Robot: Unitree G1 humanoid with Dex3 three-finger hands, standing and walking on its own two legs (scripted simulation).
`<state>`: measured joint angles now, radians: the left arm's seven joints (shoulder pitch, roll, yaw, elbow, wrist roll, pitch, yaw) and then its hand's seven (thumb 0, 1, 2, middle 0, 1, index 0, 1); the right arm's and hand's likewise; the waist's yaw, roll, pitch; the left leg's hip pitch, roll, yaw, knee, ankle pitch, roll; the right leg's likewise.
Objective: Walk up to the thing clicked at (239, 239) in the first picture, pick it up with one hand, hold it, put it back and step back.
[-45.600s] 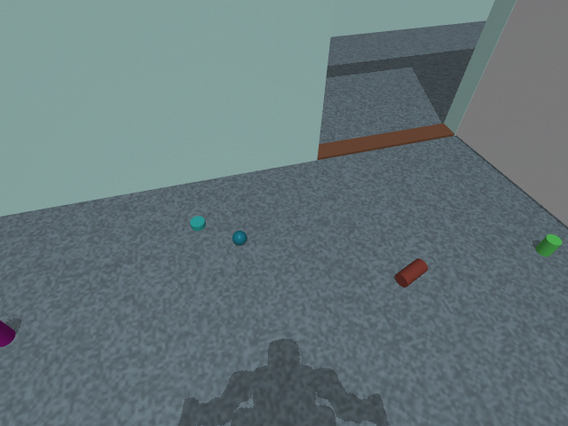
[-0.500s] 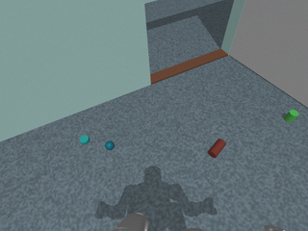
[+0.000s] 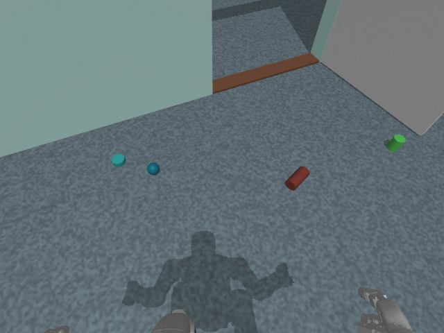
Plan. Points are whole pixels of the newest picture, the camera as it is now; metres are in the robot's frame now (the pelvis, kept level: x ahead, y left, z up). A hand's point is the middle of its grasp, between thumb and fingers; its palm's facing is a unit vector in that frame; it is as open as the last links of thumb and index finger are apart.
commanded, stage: step back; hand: left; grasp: from above
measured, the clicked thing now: (153, 168) +0.92 +0.36 -0.72
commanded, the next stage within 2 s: stand in 1.20 s
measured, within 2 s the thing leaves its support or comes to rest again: neither
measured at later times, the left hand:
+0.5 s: hand out of the picture -0.07 +0.29 -0.14, palm faces +0.04 -0.92 -0.38, open 7.4 cm
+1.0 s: hand out of the picture +0.00 +0.28 -0.14, palm faces +0.06 -0.94 -0.34, open 7.4 cm
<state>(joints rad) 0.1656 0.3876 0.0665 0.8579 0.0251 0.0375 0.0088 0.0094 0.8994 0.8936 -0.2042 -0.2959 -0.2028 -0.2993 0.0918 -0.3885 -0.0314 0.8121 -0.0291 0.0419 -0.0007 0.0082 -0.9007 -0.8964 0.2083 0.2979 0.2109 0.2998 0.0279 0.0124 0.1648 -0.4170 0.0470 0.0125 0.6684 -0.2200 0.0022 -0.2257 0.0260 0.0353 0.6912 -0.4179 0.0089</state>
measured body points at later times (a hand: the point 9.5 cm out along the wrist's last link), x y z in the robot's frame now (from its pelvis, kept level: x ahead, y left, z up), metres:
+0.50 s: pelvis -0.11 +0.01 +0.01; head -0.10 +0.02 +0.46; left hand -0.07 +0.34 -0.11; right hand -0.04 -0.30 -0.11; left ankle -0.11 +0.12 -0.72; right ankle -0.07 -0.12 -0.70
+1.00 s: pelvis -0.06 +0.02 +0.02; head -0.04 +0.03 +0.46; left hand +0.00 +0.33 -0.12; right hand +0.04 -0.28 -0.11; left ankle -0.06 +0.13 -0.72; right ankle -0.07 -0.12 -0.72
